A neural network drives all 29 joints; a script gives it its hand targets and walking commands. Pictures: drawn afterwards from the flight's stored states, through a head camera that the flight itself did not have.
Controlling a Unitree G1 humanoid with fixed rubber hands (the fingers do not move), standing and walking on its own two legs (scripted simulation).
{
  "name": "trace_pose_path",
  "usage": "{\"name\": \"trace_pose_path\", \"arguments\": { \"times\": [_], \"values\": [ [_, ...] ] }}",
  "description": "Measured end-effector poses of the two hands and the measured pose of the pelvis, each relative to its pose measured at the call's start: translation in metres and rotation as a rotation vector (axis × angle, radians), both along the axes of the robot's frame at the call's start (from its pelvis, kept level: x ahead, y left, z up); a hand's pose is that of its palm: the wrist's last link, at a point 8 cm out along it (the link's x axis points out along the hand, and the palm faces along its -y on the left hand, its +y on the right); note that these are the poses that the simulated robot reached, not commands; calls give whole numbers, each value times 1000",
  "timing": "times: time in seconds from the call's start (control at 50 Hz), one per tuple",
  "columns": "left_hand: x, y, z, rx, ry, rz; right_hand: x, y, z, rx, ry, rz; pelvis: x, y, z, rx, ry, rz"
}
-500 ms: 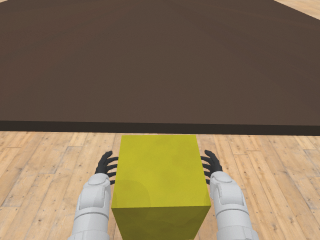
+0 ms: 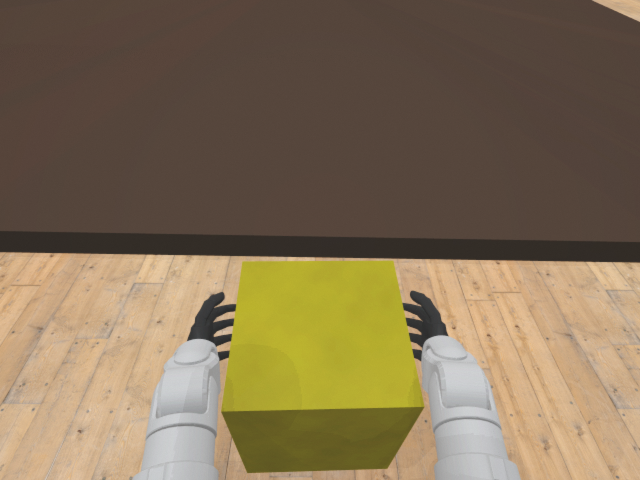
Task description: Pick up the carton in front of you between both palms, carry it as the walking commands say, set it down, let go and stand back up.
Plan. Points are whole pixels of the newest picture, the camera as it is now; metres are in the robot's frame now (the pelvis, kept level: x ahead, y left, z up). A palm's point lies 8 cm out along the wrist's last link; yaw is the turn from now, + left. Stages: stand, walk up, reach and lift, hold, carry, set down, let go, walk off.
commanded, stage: reach and lift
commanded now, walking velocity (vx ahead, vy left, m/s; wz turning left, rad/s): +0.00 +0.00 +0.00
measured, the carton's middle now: (318, 369) +0.30 +0.00 -0.04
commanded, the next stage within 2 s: hold in 0.40 s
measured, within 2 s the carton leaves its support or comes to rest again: neither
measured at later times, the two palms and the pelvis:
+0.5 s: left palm (200, 347) +0.29 +0.15 +0.05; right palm (437, 344) +0.29 -0.15 +0.05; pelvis +0.01 +0.00 +0.00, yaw +0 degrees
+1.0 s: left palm (198, 349) +0.28 +0.15 +0.05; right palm (440, 346) +0.28 -0.15 +0.05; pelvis -0.01 +0.00 +0.00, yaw +0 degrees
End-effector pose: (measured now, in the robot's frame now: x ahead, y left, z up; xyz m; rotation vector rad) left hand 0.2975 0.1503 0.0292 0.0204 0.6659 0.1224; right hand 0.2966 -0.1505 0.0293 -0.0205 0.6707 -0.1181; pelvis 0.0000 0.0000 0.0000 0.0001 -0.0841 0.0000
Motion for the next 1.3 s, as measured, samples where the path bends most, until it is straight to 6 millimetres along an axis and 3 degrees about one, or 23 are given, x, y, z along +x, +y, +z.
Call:
{"name": "trace_pose_path", "arguments": {
  "times": [0.4, 0.58, 0.9, 1.3],
  "values": [
    [-2, -1, 8, 12, 2, -9, -3, 0, 7, -11, 2, 7, 8, 0, 2, 1, -21, -1],
    [-10, -1, 23, 10, -30, -6, -10, 0, 23, -8, -30, 6, 5, -1, 3, 1, -45, -1],
    [-15, 0, 22, -11, -15, 8, -15, 0, 22, 13, -15, -9, -8, 0, 1, 1, -65, -1],
    [-11, 0, 22, 8, -9, -5, -10, 0, 22, -6, -10, 4, 1, 0, 2, 1, -58, -2]
  ]
}}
